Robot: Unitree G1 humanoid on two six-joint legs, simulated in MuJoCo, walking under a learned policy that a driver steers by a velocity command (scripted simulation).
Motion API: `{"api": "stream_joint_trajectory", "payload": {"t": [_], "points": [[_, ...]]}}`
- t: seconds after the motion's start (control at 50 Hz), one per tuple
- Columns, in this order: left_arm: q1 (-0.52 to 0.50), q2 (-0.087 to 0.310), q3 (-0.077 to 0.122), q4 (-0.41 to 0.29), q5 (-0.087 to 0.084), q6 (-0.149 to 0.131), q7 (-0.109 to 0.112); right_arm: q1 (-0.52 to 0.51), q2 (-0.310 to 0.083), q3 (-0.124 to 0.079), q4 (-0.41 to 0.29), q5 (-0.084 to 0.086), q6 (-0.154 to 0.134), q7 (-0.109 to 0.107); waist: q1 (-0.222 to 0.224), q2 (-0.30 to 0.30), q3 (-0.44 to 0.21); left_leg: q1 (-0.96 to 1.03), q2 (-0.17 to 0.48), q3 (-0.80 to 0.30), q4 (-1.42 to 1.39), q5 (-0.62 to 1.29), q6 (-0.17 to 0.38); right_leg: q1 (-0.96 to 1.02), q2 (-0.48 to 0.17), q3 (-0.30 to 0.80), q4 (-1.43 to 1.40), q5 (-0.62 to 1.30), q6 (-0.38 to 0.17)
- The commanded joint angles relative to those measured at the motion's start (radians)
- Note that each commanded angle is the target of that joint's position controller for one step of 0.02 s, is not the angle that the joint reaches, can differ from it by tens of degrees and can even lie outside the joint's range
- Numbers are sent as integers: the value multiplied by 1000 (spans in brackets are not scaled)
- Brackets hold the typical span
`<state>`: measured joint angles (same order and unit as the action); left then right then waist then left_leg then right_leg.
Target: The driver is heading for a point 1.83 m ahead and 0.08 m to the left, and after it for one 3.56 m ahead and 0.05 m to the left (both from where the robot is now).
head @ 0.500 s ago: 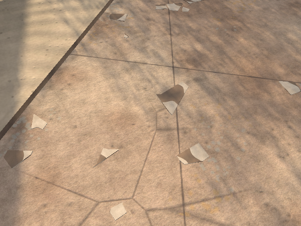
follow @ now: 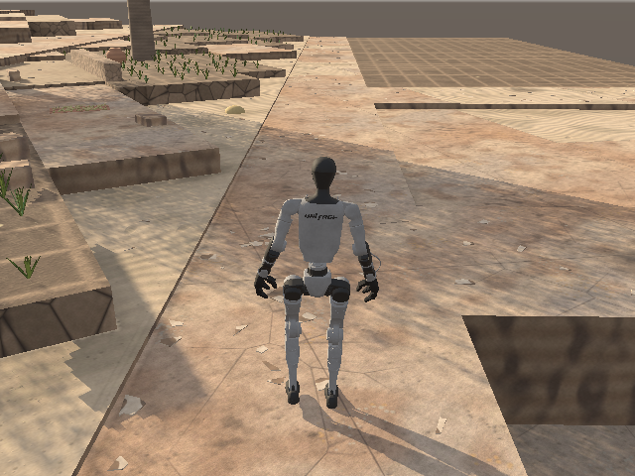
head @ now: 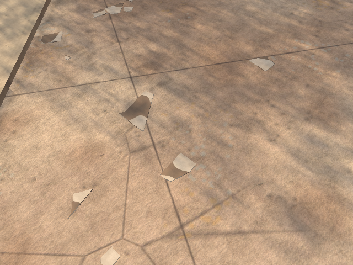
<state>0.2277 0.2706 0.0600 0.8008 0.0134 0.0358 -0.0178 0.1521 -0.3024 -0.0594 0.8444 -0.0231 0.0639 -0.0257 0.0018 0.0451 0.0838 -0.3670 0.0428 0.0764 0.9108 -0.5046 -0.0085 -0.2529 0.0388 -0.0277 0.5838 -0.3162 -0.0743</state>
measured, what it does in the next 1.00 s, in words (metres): walks ahead: left foot, then right foot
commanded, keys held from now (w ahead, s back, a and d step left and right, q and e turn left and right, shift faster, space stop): e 0.26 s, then no key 0.02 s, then q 0.06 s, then w+q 0.66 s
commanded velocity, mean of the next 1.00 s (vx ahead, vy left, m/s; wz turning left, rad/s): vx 0.22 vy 0.00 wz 0.02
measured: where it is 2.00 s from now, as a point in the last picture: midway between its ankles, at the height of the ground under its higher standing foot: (175, 201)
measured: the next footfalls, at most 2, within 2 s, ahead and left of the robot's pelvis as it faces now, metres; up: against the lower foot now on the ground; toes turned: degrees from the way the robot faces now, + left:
left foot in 0.52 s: +0.07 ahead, +0.10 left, +0.00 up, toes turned -11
right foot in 0.98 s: +0.38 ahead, -0.10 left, +0.00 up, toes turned +8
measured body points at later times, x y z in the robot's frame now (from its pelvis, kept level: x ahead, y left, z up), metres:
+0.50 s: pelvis +0.03 +0.01 +0.01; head +0.03 +0.02 +0.46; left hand +0.15 +0.26 -0.12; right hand +0.07 -0.27 -0.11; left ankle +0.02 +0.11 -0.73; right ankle +0.00 -0.08 -0.73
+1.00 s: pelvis +0.23 -0.01 -0.01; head +0.28 -0.01 +0.44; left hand +0.46 +0.23 -0.09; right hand +0.18 -0.29 -0.14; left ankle +0.03 +0.10 -0.71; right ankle +0.35 -0.10 -0.73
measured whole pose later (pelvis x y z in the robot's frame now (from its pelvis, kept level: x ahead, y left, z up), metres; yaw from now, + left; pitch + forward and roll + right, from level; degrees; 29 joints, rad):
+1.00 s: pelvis +0.23 -0.01 -0.01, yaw +7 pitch +2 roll +0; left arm -0.02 0.26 0.00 0.70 0.04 -0.07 -0.01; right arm 0.50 -0.26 -0.07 0.95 0.00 -0.05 0.00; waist -0.10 0.00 0.04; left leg 0.00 -0.11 -0.26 0.60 -0.48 0.07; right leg -0.47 0.03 -0.01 0.54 -0.10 -0.04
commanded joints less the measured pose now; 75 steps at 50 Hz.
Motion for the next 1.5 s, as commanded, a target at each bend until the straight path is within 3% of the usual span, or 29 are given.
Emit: {"api": "stream_joint_trajectory", "payload": {"t": [0.02,0.06,0.26,0.34,0.38,0.42,0.48,0.5,0.52,0.54,0.56,0.6,0.66,0.86,0.92,0.96,0.98,1.0,1.02,1.04,1.06,1.1,1.2,1.3,1.38,1.42,1.46,1.48,1.5], "points": [[-7,172,41,-61,-6,-2,18,-43,-88,-16,-80,13,-18,2,-4,-137,-32,-209,-1,-115,168,77,-2,121,-256,355,-309,340,-148],[-22,147,33,-74,-14,-4,22,0,-98,-21,-60,-10,-21,12,-7,-148,-84,-192,-15,-105,195,144,-15,168,-212,311,-291,445,-137],[63,190,48,-67,-1,-8,23,-40,-85,-18,-102,1,-13,2,36,-154,-86,-221,-41,-135,9,134,-46,194,-199,441,-277,316,-161],[34,152,29,-70,12,-13,26,-8,-68,-8,-88,9,-20,1,32,-150,-121,-102,-39,-114,-73,126,-25,145,-201,413,-264,379,-160],[55,133,17,-47,20,-13,27,-1,-56,1,-81,-2,-26,11,44,-158,-139,-17,-46,-84,-137,109,-7,104,-184,420,-315,56,-159],[62,146,15,-27,27,-10,25,-5,-54,7,-79,-5,-35,23,49,-185,-80,30,-62,-59,-207,75,19,44,-189,456,-362,-219,-163],[26,154,14,-17,19,-17,30,83,-27,18,-40,4,-61,23,-18,-111,-20,249,-88,-41,-458,154,82,-104,-179,417,-317,-318,-134],[7,126,5,-22,18,-27,33,136,-31,19,-18,1,-75,17,-45,-68,-14,340,-69,-112,-543,121,100,-166,-141,367,-241,-310,-99],[-23,63,-12,-43,20,-41,31,233,-79,14,2,-9,-90,10,-75,84,-29,423,111,-393,-690,-62,137,-255,-54,222,6,-243,-50],[-85,81,-11,-85,20,-56,27,282,-200,-17,17,2,-95,17,-87,170,20,450,287,-758,-815,-229,233,-471,67,46,163,-201,-4],[-115,140,4,-92,36,-65,25,278,-195,-26,31,0,-95,27,-68,78,83,372,313,-808,-820,-231,284,-495,10,88,253,-172,8],[-86,134,3,-61,24,-81,2,207,-123,-13,14,12,-110,38,-22,39,73,357,203,-638,-805,-94,248,-460,-37,96,309,-29,37],[-104,97,-6,-55,39,-83,-17,253,-78,-8,38,19,-127,30,-25,58,9,395,110,-483,-783,234,220,-439,-50,52,339,86,77],[-381,62,-37,-171,16,-83,-24,415,-96,-29,82,8,-118,12,-108,74,4,385,77,-456,-659,704,222,-420,-15,-3,89,164,114],[-283,95,-29,-159,6,-91,-11,337,-119,-36,56,7,-118,6,-35,86,-33,307,86,-474,-589,839,169,-175,10,12,-23,166,74],[-44,156,-4,-89,5,-104,16,281,-139,-40,39,17,-129,17,82,37,-155,231,18,-424,-334,974,117,172,14,24,-114,182,28],[107,219,15,-73,25,-115,37,280,-101,-32,14,29,-139,28,135,-43,-281,108,-42,-377,-94,758,99,405,-159,192,-150,3,-11],[166,291,31,-77,51,-110,48,343,16,-9,-25,55,-140,24,103,-273,-399,-151,-175,-254,187,48,80,607,-454,620,-245,-200,-81],[112,266,32,-72,35,-97,42,366,-70,-20,-20,24,-126,20,51,-269,-362,-236,-128,-220,323,-4,91,500,-483,826,-313,-265,-127],[35,170,14,-86,26,-95,38,315,-85,-26,-8,7,-116,24,26,-145,-210,-256,-69,-207,348,90,94,357,-442,677,-327,-264,-118],[-6,108,0,-86,23,-100,33,262,-66,-22,-8,3,-114,35,21,-83,-120,-242,-36,-188,316,158,89,245,-383,511,-344,-132,-107],[3,80,-10,-64,25,-114,33,231,-51,-24,-14,-11,-97,53,-2,-137,-67,-209,0,-168,271,184,76,145,-313,320,-377,77,-83],[76,77,-5,-17,5,-154,20,97,-19,-14,-79,-17,-66,86,-9,-134,-52,-312,22,-140,225,276,63,163,-308,124,-427,340,-93],[129,65,-12,30,8,-155,9,-83,24,19,-142,-16,-84,102,14,-124,-16,-250,-7,-85,-104,461,52,118,-238,-36,-447,454,-76],[220,115,-6,93,-3,-139,10,-191,8,32,-174,-23,-93,95,34,-121,-1,-152,-21,2,-293,429,77,200,-272,4,-422,584,-89],[233,142,-2,114,1,-127,14,-164,-12,28,-165,-25,-103,80,11,-127,-28,-82,-54,8,-346,349,99,271,-284,16,-317,797,-82],[233,145,-4,127,-6,-116,15,75,-59,8,-84,-38,-126,58,-98,-106,-163,244,-85,5,-452,377,137,220,-231,-16,-25,868,-52],[222,104,-17,93,-13,-119,12,246,-136,-15,-47,-58,-135,40,-161,-35,-288,515,107,-183,-462,295,177,20,-185,-35,238,545,-34],[329,-36,-46,57,-37,-115,5,280,-229,-37,-48,-62,-131,27,-106,196,-437,797,436,-634,-520,309,287,-336,-28,-59,586,-223,4]]}}
Velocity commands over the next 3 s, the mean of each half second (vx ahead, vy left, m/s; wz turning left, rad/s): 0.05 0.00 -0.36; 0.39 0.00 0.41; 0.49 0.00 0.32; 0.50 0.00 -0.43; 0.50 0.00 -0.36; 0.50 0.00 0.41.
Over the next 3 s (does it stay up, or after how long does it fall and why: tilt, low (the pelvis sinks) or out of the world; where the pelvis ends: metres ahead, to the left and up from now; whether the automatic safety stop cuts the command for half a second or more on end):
stays up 1.30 0.05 0.01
